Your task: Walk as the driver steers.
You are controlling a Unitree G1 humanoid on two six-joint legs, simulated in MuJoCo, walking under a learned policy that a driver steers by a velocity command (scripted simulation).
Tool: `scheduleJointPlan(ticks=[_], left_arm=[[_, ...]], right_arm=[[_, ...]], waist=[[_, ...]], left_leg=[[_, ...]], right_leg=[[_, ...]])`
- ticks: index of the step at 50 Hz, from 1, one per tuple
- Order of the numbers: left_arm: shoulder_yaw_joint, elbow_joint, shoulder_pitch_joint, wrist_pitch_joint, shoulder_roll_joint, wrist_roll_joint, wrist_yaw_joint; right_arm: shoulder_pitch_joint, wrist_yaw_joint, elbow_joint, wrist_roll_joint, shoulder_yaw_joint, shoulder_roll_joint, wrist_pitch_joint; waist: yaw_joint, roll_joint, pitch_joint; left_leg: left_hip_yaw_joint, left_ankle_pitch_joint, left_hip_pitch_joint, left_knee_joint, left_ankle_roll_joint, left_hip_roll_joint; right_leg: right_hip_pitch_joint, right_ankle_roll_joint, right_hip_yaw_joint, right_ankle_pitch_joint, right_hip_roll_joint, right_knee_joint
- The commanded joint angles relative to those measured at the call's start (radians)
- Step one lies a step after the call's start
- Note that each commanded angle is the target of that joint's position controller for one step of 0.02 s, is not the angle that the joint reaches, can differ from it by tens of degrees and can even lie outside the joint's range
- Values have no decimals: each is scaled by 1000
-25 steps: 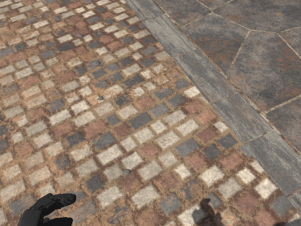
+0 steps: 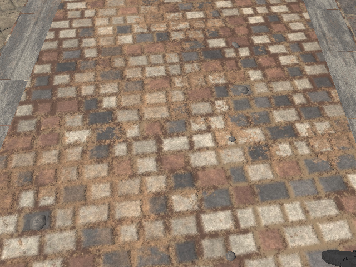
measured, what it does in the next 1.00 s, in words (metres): walks ahead, turning left: right foot, then left foot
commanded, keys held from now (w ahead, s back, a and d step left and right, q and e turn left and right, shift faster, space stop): w+q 0.38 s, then w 0.62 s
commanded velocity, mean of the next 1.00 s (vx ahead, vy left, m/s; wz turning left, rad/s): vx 0.50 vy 0.00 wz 0.35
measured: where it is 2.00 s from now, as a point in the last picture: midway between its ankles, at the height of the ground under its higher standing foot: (151, 119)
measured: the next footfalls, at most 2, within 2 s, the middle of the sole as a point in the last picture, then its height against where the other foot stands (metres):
right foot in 0.44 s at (217, 263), level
left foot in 0.94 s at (131, 212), level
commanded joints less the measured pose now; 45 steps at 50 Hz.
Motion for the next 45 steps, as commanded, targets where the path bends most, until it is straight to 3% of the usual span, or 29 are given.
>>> scheduleJointPlan(ticks=[1, 2, 3, 5, 8, 13, 16, 19, 21, 22, 23, 24, 25, 26, 27, 28, 29, 31, 33, 36, 38, 42, 44, 45], left_arm=[[12, -163, -110, -74, 147, -36, -15], [7, -155, -115, -81, 133, -18, -7], [13, -145, -108, -80, 136, 8, 1], [18, -139, -78, -58, 132, 17, -1], [7, -152, -120, -36, 92, 28, 1], [-15, -197, -311, -46, 47, 17, -15], [-11, -219, -376, -58, 68, 3, -30], [3, -218, -356, -69, 101, 0, -39], [19, -182, -228, -78, 122, 5, -35], [31, -164, -115, -83, 155, 22, -29], [49, -148, 18, -81, 230, 42, -24], [56, -98, 91, -67, 227, 16, -37], [33, -111, 48, -63, 143, -6, -38], [21, -119, -3, -54, 106, 0, -35], [12, -118, -46, -48, 93, 11, -34], [3, -114, -71, -47, 71, 17, -32], [-2, -111, -81, -48, 63, 22, -30], [-1, -95, -73, -53, 68, 10, -30], [8, -79, -60, -54, 105, 2, -27], [14, -59, -38, -45, 134, -5, -23], [14, -40, -3, -38, 146, -12, -22], [15, 1, 65, -20, 160, -20, -20], [19, 14, 67, -7, 176, -22, -15], [21, 14, 52, -2, 184, -23, -12]], right_arm=[[291, -7, -3, -5, -59, -192, -27], [236, -9, -8, -4, -50, -169, -33], [173, -12, -19, -12, -42, -141, -33], [125, -20, -42, -27, -34, -118, -35], [154, -38, -22, -18, -39, -136, -42], [231, -60, 16, -5, -45, -152, -30], [282, -63, 42, 3, -48, -153, -23], [289, -68, 49, 1, -49, -146, -13], [274, -67, 49, -5, -41, -119, -8], [276, -62, 42, -13, -22, -71, -11], [366, -63, 27, -10, -4, -17, -18], [442, -65, 30, 10, 4, -27, -26], [373, -63, 39, 15, -15, -115, -28], [268, -62, 22, 8, -20, -135, -28], [203, -61, 3, -5, -18, -123, -31], [177, -57, -3, -15, -21, -112, -33], [188, -52, -1, -12, -18, -92, -33], [201, -46, 4, -12, -8, -54, -32], [145, -44, -16, -20, 4, -32, -34], [52, -35, -33, -20, 17, -12, -46], [-10, -28, -44, -14, 20, -11, -52], [-100, -13, -77, -4, 15, -30, -57], [-88, -8, -79, -5, 7, -51, -61], [-30, -9, -64, -9, -3, -69, -62]], waist=[[-167, 92, -260], [-123, 14, -186], [-81, 7, -142], [-35, 38, -129], [-36, 22, -96], [-109, 51, -56], [-130, 61, -45], [-108, 91, -53], [-43, 111, -99], [9, 79, -206], [14, -103, -362], [3, -348, -408], [24, -213, -268], [31, -128, -160], [14, -84, -86], [-8, -84, -55], [-30, -104, -51], [-44, -124, -61], [-35, -108, -47], [-5, -92, -38], [18, -90, -32], [34, -96, -10], [8, -105, -19], [-36, -105, -52]], left_leg=[[-704, -226, 788, -392, 243, 322], [-592, -120, 645, -386, 212, 278], [-504, -1, 516, -391, 192, 241], [-437, 128, 390, -431, 193, 205], [-350, 237, 304, -453, 198, 172], [-296, 128, 263, -437, 127, 108], [-363, 76, 312, -392, 118, 136], [-449, 89, 398, -304, 99, 166], [-436, 201, 411, -207, 70, 143], [-383, 214, 360, -30, 38, 93], [-268, -9, 92, 292, -34, -27], [-211, -414, -150, 535, -74, -73], [-248, -369, -244, 615, -78, -18], [-212, -290, -253, 623, -78, 19], [-185, -235, -240, 575, -77, 45], [-179, -190, -210, 512, -75, 78], [-166, -166, -163, 471, -76, 96], [-132, -149, -130, 395, -85, 111], [-108, -88, -144, 281, -98, 125], [-80, 81, -101, 81, -105, 119], [-59, 167, -50, -21, -109, 98], [-55, 160, -34, -120, -84, 76], [-45, 101, 14, -158, -57, 62], [-23, 93, 111, -190, -38, 40]], right_leg=[[-731, -46, 188, 44, 42, 434], [-686, -53, 187, 128, 0, 356], [-614, -47, 190, 181, -27, 272], [-515, -31, 194, 234, -43, 206], [-509, 11, 169, 327, -22, 74], [-432, 25, 159, 620, 50, -287], [-400, 11, 179, 630, 73, -380], [-358, -21, 198, 518, 82, -433], [-196, -68, 157, 496, 87, -483], [13, -120, 213, 494, 8, -461], [371, -244, 522, 407, -193, -460], [489, -347, 893, 149, -322, -581], [394, -315, 857, -11, -294, -627], [273, -276, 704, 28, -250, -634], [153, -264, 600, 138, -208, -658], [80, -257, 527, 238, -175, -679], [31, -251, 476, 305, -149, -700], [-2, -268, 408, 401, -133, -732], [-14, -283, 356, 470, -136, -764], [-20, -264, 263, 530, -109, -778], [-21, -249, 222, 550, -98, -772], [68, -229, 229, 573, -148, -737], [116, -211, 230, 657, -168, -688], [118, -194, 206, 789, -155, -615]])
Over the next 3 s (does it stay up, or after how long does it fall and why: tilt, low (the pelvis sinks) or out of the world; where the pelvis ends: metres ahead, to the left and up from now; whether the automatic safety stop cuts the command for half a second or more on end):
stays up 1.41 0.14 0.02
